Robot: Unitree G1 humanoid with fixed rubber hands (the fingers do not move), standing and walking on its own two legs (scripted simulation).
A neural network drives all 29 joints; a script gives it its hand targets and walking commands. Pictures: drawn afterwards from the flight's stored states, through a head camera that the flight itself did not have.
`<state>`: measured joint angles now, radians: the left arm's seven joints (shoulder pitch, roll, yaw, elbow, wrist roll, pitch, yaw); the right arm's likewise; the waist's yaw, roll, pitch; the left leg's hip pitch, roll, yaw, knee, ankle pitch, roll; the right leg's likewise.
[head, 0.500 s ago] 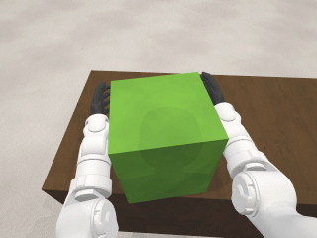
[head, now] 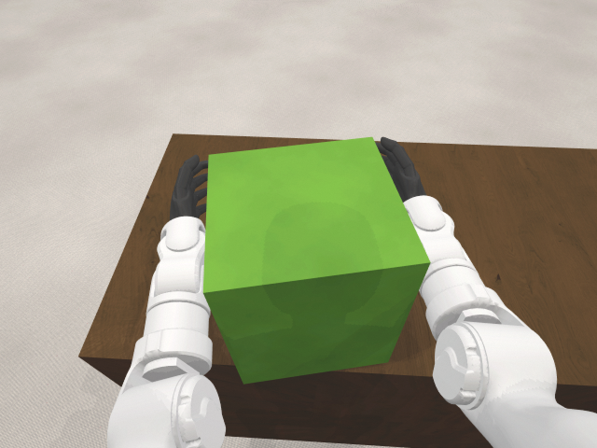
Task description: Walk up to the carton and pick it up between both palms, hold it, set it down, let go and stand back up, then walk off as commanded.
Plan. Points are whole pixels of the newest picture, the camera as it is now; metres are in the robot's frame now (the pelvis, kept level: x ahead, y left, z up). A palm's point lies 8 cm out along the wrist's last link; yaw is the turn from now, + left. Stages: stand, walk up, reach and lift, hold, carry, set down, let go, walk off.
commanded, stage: set down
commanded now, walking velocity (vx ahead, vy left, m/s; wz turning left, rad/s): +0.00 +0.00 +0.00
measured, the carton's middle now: (305, 266) +0.36 +0.02 +0.05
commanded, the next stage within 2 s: none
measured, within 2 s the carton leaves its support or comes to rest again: rests again in 0.28 s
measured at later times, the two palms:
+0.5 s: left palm (188, 216) +0.40 +0.18 +0.10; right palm (408, 195) +0.45 -0.12 +0.10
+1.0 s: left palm (188, 228) +0.39 +0.18 +0.08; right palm (412, 206) +0.44 -0.12 +0.08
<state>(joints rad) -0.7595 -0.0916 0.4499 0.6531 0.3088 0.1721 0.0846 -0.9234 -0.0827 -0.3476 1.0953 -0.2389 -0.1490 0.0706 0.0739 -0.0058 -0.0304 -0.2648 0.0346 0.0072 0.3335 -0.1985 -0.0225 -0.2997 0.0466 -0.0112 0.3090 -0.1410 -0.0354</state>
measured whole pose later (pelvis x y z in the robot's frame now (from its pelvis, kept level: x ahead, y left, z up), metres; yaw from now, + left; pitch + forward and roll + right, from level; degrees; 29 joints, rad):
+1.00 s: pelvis +0.00 +0.00 +0.00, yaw +0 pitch +9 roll +0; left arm -0.76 -0.11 0.47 0.75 0.25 0.06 0.19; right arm -0.90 -0.14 -0.28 1.15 -0.02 -0.12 0.07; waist 0.09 -0.01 -0.04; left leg -0.29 0.04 0.01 0.34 -0.19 -0.02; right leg -0.32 0.05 -0.01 0.31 -0.13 -0.04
